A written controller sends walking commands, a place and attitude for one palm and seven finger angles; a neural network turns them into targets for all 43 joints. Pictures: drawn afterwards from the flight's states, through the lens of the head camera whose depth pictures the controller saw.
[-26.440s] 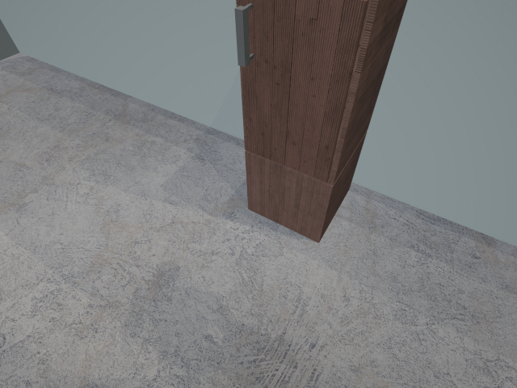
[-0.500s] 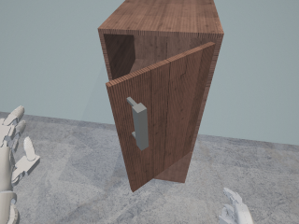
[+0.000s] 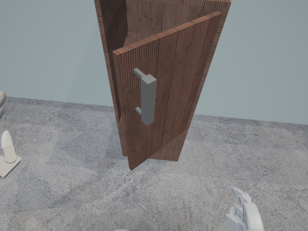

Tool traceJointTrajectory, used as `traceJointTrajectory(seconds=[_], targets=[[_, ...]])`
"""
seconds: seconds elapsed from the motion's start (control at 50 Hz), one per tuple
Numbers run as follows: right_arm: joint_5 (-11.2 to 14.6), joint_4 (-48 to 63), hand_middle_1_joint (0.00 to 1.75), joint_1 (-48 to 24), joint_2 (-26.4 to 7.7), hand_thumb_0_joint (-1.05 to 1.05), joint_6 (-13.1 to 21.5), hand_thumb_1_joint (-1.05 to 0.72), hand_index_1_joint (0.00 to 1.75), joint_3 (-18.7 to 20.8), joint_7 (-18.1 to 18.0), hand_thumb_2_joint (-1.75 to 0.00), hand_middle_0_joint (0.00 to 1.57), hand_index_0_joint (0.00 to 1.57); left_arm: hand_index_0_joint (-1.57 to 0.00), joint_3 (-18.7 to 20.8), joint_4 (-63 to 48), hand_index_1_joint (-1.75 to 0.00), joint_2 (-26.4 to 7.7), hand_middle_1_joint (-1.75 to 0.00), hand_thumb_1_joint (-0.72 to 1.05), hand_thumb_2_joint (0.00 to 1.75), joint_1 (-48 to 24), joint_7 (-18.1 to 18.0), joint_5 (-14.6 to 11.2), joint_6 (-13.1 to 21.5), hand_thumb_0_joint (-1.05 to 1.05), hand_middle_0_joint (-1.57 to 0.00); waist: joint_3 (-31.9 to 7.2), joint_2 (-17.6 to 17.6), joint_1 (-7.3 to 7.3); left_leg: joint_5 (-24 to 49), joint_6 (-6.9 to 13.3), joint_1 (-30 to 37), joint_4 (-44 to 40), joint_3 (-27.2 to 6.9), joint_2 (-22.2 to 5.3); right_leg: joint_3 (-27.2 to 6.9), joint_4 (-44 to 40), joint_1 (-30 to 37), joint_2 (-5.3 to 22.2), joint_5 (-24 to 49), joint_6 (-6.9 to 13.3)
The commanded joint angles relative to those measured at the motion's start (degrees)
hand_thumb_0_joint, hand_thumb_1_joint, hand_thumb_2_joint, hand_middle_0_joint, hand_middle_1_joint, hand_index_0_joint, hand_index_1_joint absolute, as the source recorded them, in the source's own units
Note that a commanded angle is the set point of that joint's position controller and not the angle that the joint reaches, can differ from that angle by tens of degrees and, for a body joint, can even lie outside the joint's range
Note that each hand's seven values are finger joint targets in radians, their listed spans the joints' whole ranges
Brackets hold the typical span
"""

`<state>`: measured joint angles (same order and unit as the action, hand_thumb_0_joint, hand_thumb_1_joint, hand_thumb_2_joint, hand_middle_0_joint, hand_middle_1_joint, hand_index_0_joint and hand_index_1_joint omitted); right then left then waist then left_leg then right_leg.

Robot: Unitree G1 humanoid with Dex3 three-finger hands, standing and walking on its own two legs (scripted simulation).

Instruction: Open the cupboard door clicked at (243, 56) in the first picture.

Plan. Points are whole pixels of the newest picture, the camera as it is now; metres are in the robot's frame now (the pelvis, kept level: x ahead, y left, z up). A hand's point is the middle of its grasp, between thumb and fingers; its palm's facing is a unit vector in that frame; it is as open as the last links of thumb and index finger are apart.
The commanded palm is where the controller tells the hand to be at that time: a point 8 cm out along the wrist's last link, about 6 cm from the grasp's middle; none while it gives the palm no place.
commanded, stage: step back with the hand held close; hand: left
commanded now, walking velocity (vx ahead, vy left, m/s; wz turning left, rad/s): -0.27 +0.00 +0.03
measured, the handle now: (142, 97) +0.41 +0.06 +0.13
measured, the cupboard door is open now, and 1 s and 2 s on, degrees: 45 45 45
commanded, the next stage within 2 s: stop stepping back and stand still in 0.50 s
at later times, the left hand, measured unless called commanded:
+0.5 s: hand out of the picture +0.09 +0.26 +0.19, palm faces +0.50 -0.75 -0.44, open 7.4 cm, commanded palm +0.02 +0.29 +0.18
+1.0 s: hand out of the picture +0.00 +0.21 +0.16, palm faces +0.49 -0.78 -0.39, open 7.4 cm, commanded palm -0.07 +0.25 +0.18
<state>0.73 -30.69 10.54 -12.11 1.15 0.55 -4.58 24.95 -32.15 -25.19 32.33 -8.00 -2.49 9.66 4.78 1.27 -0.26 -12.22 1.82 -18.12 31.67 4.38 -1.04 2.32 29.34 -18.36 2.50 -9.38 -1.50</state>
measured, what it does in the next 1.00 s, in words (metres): walks backwards: right foot, then left foot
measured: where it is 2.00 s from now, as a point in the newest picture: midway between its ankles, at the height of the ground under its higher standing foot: outside the picture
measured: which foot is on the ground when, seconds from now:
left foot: down 0.00-0.68, up 0.70-0.92, down 0.94-1.00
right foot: down 0.00-0.32, up 0.34-0.64, down 0.66-1.00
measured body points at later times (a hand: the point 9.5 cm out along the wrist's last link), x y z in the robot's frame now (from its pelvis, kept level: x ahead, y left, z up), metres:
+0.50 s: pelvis -0.11 -0.01 +0.00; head -0.09 +0.01 +0.45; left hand +0.06 +0.30 +0.21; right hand +0.06 -0.23 -0.08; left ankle +0.00 +0.10 -0.73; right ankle -0.14 -0.15 -0.66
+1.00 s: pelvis -0.20 -0.06 +0.00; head -0.21 -0.05 +0.45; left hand -0.03 +0.25 +0.18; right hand -0.05 -0.32 -0.08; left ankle -0.20 +0.04 -0.73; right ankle -0.27 -0.14 -0.73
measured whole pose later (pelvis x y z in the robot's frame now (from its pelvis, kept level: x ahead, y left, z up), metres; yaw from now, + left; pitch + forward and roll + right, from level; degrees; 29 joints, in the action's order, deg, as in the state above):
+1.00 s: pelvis -0.20 -0.06 +0.00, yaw +1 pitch +0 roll +2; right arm 0.6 -38.1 13.5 -15.7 5.0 1.4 -3.7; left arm 22.9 -22.8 -21.1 28.4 -9.6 -2.7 11.9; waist -2.3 2.2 0.8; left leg -15.7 3.0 -14.5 29.7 5.2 2.6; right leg 2.1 35.8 -10.6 0.1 -21.5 0.6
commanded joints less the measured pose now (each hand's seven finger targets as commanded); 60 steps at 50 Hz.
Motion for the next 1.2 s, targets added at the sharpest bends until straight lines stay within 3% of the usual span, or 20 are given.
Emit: traceJointTrajectory(seconds=[0.0,0.1,0.16,0.2,0.26,0.3,0.32,0.4,0.58,0.62,0.66,0.7,0.8,0.88,0.92,0.98,1.02,1.1,1.14,1.18], targets=[[-0.15,9.01,0.30,-4.69,-8.27,0.00,4.68,-0.90,0.30,2.55,-0.26,-0.90,0.20,0.20,-0.20,7.21,-10.45,-0.30,-6.51,-0.30,0.90,0.90,-0.20,-1.75,0.52,4.66,0.00,-0.20,-8.33,-12.90,-0.55,-14.22,2.82,-19.32,-15.84,-10.16,-9.99,-1.23,10.01,17.61,-1.80,0.51,0.26],[0.03,8.31,0.30,-2.96,-8.30,0.00,6.36,-0.90,0.30,2.86,-0.18,-0.90,0.20,0.20,-0.20,7.27,-7.31,-0.30,-6.33,-0.30,0.90,0.90,-3.70,-1.72,1.67,5.88,0.00,-0.20,-5.64,-4.72,0.23,-25.57,2.77,-23.98,-9.70,-9.58,-7.39,-5.93,5.88,14.10,-0.57,-5.47,1.09],[-0.50,6.27,0.30,-1.65,-6.98,0.00,6.47,-0.90,0.30,2.82,0.04,-0.90,0.20,0.20,-0.20,5.74,-8.91,-0.30,-7.29,-0.30,0.90,0.90,-6.52,-2.10,1.05,6.29,0.00,-0.20,-5.84,7.29,0.78,-17.19,-1.68,-4.11,11.57,-4.29,0.54,-18.12,-13.69,-10.51,9.59,-25.28,6.39],[-0.96,4.49,0.30,-2.66,-6.12,0.00,6.36,-0.90,0.30,2.09,0.31,-0.90,0.20,0.20,-0.20,4.68,-10.22,-0.30,-7.55,-0.30,0.90,0.90,-9.00,-2.64,1.12,6.12,0.00,-0.20,-7.73,11.44,0.77,-13.47,-2.12,4.38,22.53,-3.97,0.96,-17.51,-16.72,-18.25,14.02,-25.59,8.38],[-1.00,4.70,0.30,-3.16,-6.52,0.00,6.27,-0.90,0.30,1.42,-0.58,-0.90,0.20,0.20,-0.20,6.48,-10.99,-0.30,-9.32,-0.30,0.90,0.90,-10.07,-3.04,0.74,5.61,0.00,-0.20,-7.07,3.76,1.52,-10.77,-1.77,3.96,2.72,-4.62,0.14,-8.54,-7.82,-12.83,7.91,-17.89,4.24],[-1.09,6.41,0.30,-4.12,-9.26,0.00,7.27,-0.90,0.30,1.83,-1.29,-0.90,0.20,0.20,-0.20,7.73,-13.48,-0.30,-8.78,-0.30,0.90,0.90,-9.02,-3.26,0.80,6.96,0.00,-0.20,-5.01,-18.74,0.58,-21.58,3.95,-13.35,-18.42,-22.68,-12.76,-2.01,15.09,-2.05,-2.78,-15.26,-0.14],[-1.67,6.16,0.30,-2.91,-7.45,0.00,8.12,-0.90,0.30,1.98,-1.04,-0.90,0.20,0.20,-0.20,9.15,-13.23,-0.30,-9.25,-0.30,0.90,0.90,-8.65,-3.62,1.21,7.39,0.00,-0.20,-6.93,-21.32,0.42,-16.26,7.60,-16.61,-22.19,-28.27,-18.33,-2.46,30.14,0.86,-5.48,-16.50,-0.11],[-1.29,3.70,0.30,-3.15,-6.75,0.00,9.65,-0.90,0.30,3.71,0.71,-0.90,0.20,0.20,-0.20,7.94,-12.05,-0.30,-7.47,-0.30,0.90,0.90,-4.39,-3.24,0.54,7.34,0.00,-0.20,-9.95,-9.53,0.43,-3.29,7.93,-4.97,-15.77,-20.22,-16.10,-5.93,37.06,-6.07,-4.46,-17.97,0.20],[-1.79,1.30,0.30,-3.93,-7.12,0.00,10.60,-0.90,0.30,2.40,1.72,-0.90,0.20,0.20,-0.20,5.23,-13.01,-0.30,-7.69,-0.30,0.90,0.90,-3.90,-2.47,-1.49,5.84,0.00,-0.20,-14.04,-16.86,0.16,-0.99,2.16,3.99,-20.08,-13.14,-10.77,1.44,0.04,6.68,-7.19,-17.10,1.76],[-1.28,2.16,0.30,-3.68,-5.95,0.00,9.43,-0.90,0.30,2.21,1.89,-0.90,0.20,0.20,-0.20,7.95,-12.40,-0.30,-10.67,-0.30,0.90,0.90,-0.70,-1.72,-1.64,6.55,0.00,-0.20,-14.41,-8.39,0.13,-2.69,-1.40,6.58,-9.88,-6.28,-4.27,-1.52,-15.23,7.19,-2.20,-8.17,4.34],[-0.81,3.12,0.30,-5.77,-5.09,0.00,7.77,-0.90,0.30,1.63,1.70,-0.90,0.20,0.20,-0.20,12.18,-12.00,-0.30,-15.60,-0.30,0.90,0.90,1.26,-1.78,-2.31,7.01,0.00,-0.20,-12.80,8.57,-0.63,-6.72,-4.04,1.38,15.55,-3.22,2.24,-17.38,-18.29,-1.53,14.05,-0.43,8.80],[0.27,3.10,0.30,-4.92,-5.20,0.00,7.53,-0.90,0.30,1.31,1.36,-0.90,0.20,0.20,-0.20,12.52,-8.39,-0.30,-13.26,-0.30,0.90,0.90,3.36,-1.74,-1.82,6.58,0.00,-0.20,-13.45,11.67,-0.15,-8.31,-3.11,-12.24,24.20,-5.71,2.50,-10.87,-8.29,9.52,11.67,32.32,4.43],[-0.26,2.76,0.30,-5.62,-5.45,0.00,6.83,-0.90,0.30,0.33,0.25,-0.90,0.20,0.20,-0.20,8.57,-1.00,-0.30,-9.13,-0.30,0.90,0.90,-0.04,-1.87,-0.98,5.47,0.00,-0.20,-9.68,4.56,0.42,-4.29,-1.64,-9.65,10.48,-0.50,1.42,-9.57,-5.19,13.97,11.47,37.68,5.78],[-0.45,1.73,0.30,-3.42,-7.62,0.00,7.81,-0.90,0.30,1.53,0.37,-0.90,0.20,0.20,-0.20,3.57,0.59,-0.30,-7.11,-0.30,0.90,0.90,-6.02,-2.23,-0.28,5.68,0.00,-0.20,-9.51,6.42,1.23,0.14,1.18,1.31,-3.84,0.37,2.42,-9.12,-1.83,13.13,10.35,36.22,1.94],[-0.17,3.02,0.30,-2.99,-9.13,0.00,7.78,-0.90,0.30,2.43,0.55,-0.90,0.20,0.20,-0.20,3.29,-3.30,-0.30,-7.90,-0.30,0.90,0.90,-6.88,-2.51,-0.38,6.05,0.00,-0.20,-13.23,1.71,1.51,16.64,3.33,10.74,-7.51,-2.64,-1.12,-5.84,6.58,10.98,5.41,36.59,-1.37],[-0.72,4.10,0.30,-0.87,-8.00,0.00,7.71,-0.90,0.30,2.05,1.40,-0.90,0.20,0.20,-0.20,5.59,-9.57,-0.30,-10.48,-0.30,0.90,0.90,-3.90,-3.03,0.43,6.77,0.00,-0.20,-16.76,-11.95,0.96,46.83,8.19,23.38,-2.78,-14.24,-10.17,-1.88,13.33,-4.61,-0.83,-2.78,-1.37],[-1.45,4.04,0.30,-3.36,-7.91,0.00,8.38,-0.90,0.30,1.83,1.91,-0.90,0.20,0.20,-0.20,5.70,-11.18,-0.30,-10.61,-0.30,0.90,0.90,-4.25,-2.12,0.76,6.28,0.00,-0.20,-9.50,-13.22,0.32,24.82,6.77,5.24,-12.54,-16.16,-11.62,-1.42,12.80,3.69,-1.68,-19.91,0.64],[-0.70,4.91,0.30,-3.29,-7.26,0.00,8.37,-0.90,0.30,1.36,1.11,-0.90,0.20,0.20,-0.20,8.26,-6.25,-0.30,-9.99,-0.30,0.90,0.90,-2.07,-2.50,0.42,6.25,0.00,-0.20,-3.13,-11.10,0.41,-7.97,2.95,-10.48,-14.57,-9.83,-7.56,0.06,-0.78,13.50,-1.36,-7.60,1.44],[-1.00,5.32,0.30,-2.74,-6.86,0.00,7.73,-0.90,0.30,1.66,1.07,-0.90,0.20,0.20,-0.20,8.94,-3.21,-0.30,-9.92,-0.30,0.90,0.90,-1.30,-2.23,0.26,6.61,0.00,-0.20,-3.38,-4.38,0.95,-13.86,0.18,-10.11,-8.20,-7.30,-2.96,-7.70,-9.61,10.98,2.63,-9.37,3.96],[-0.62,4.33,0.30,-1.86,-6.87,0.00,6.91,-0.90,0.30,2.79,1.39,-0.90,0.20,0.20,-0.20,6.35,-1.37,-0.30,-7.39,-0.30,0.90,0.90,-0.97,-1.72,-0.21,6.41,0.00,-0.20,-3.43,7.98,1.05,-9.51,-2.03,-3.15,11.82,-5.46,1.48,-26.31,-21.52,-1.99,13.07,-24.29,9.18]])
